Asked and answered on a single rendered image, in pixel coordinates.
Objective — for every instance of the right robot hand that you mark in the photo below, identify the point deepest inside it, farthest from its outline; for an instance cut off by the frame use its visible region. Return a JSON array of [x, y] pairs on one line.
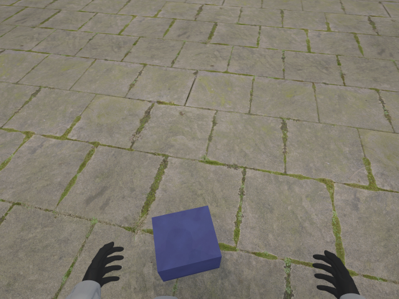
[[341, 280]]

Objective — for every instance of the carton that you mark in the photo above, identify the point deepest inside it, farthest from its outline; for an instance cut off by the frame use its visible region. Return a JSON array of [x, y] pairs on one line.
[[185, 243]]

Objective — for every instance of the robot left forearm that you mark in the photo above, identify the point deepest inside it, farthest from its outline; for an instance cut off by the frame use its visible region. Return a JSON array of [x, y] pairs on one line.
[[87, 289]]

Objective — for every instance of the left robot hand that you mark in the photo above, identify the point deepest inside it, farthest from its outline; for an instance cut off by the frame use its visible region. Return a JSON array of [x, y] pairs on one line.
[[97, 269]]

